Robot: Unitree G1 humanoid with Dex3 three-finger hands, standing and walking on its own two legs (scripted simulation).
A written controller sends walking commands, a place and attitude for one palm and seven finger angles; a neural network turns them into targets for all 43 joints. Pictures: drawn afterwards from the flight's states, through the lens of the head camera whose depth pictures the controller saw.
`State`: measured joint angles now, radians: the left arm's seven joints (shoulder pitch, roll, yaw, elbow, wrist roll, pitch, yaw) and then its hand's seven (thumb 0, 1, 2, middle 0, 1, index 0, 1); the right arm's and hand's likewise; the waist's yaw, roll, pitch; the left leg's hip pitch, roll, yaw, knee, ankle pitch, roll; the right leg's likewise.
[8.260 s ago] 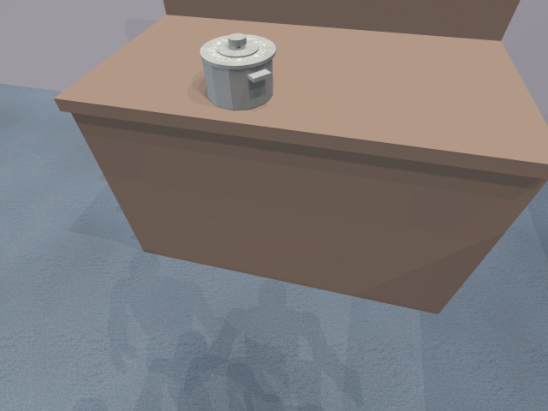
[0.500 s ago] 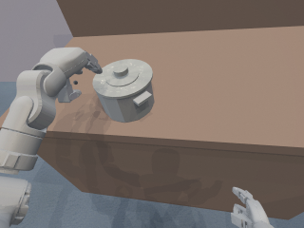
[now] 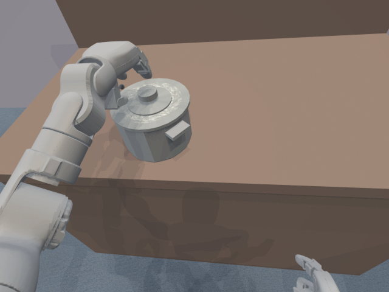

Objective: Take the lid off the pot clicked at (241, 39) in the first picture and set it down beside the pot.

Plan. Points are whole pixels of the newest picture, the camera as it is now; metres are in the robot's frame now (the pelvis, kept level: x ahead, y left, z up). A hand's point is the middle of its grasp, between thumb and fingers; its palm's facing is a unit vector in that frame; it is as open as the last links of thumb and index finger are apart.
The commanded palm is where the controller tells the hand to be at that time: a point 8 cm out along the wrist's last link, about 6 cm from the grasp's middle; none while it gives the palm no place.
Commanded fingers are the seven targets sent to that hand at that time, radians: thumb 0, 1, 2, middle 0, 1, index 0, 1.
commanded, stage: move the open hand above the knob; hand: left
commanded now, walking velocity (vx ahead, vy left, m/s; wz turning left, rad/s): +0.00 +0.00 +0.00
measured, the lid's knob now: (147, 93) +0.51 +0.11 +0.16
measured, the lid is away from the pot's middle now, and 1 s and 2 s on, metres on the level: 0.00 0.00 0.00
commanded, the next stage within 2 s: lower the open fingers around the knob in 1.12 s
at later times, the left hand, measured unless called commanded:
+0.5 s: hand (141, 70) +0.48 +0.10 +0.23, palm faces -0.20 -0.01 -0.98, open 9.8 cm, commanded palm +0.46 +0.12 +0.29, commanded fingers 0.00 -0.32 1.56 -0.87 -0.08 -0.87 -0.08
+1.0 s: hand (128, 76) +0.47 +0.13 +0.23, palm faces -0.20 +0.01 -0.98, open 9.8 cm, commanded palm +0.46 +0.12 +0.29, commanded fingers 0.00 -0.32 1.56 -0.87 -0.08 -0.87 -0.08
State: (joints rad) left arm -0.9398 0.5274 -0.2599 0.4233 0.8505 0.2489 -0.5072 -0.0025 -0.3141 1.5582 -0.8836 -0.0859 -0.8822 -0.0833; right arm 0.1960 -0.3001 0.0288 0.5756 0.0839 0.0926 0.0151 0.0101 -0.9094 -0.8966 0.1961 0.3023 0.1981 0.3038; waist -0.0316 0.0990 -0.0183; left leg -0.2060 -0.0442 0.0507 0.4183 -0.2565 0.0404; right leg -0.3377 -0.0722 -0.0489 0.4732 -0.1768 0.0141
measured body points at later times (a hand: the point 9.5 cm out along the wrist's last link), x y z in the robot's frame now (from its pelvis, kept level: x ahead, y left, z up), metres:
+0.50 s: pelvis +0.01 +0.00 +0.00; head +0.03 -0.04 +0.45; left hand +0.49 +0.10 +0.29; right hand +0.12 -0.25 -0.13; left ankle -0.03 +0.10 -0.74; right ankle +0.04 -0.13 -0.74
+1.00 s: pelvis +0.01 +0.01 +0.00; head +0.03 -0.03 +0.45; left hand +0.48 +0.13 +0.28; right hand +0.13 -0.25 -0.12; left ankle -0.03 +0.10 -0.74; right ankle +0.04 -0.13 -0.74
